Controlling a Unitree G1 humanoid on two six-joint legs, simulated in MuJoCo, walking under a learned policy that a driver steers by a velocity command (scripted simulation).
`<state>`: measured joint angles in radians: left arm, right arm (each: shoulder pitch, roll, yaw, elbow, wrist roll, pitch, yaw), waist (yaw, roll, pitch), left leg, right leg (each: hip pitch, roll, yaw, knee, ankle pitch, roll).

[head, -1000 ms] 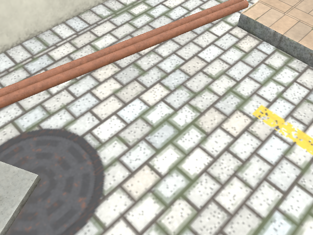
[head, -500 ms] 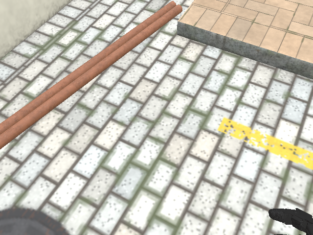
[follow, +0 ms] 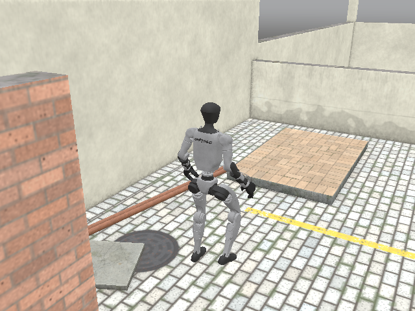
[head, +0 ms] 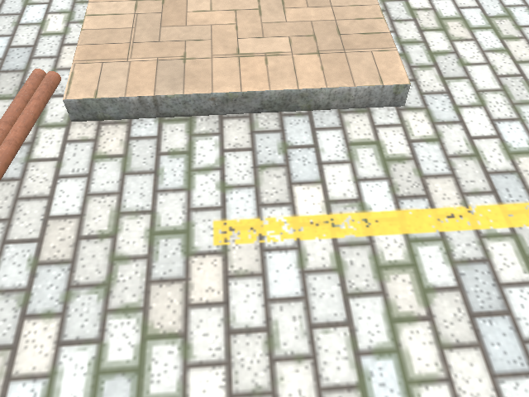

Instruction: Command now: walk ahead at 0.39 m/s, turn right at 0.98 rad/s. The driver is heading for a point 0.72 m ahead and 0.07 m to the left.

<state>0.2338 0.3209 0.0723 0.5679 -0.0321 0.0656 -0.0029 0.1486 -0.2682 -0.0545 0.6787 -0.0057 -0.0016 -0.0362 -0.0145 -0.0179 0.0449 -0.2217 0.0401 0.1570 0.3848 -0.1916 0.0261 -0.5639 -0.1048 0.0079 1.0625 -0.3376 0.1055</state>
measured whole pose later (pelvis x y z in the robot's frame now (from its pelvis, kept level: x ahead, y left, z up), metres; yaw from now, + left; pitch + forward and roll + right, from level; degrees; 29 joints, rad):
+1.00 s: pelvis +0.63 -0.19 -0.01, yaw +14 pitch +3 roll -1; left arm -0.05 0.26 -0.05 0.55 0.05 -0.07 -0.02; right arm 0.45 -0.31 -0.07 0.84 0.01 -0.05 0.01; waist -0.13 0.00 0.04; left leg 0.04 -0.17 -0.23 0.34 -0.38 0.16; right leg -0.71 -0.09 0.09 0.62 0.04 0.04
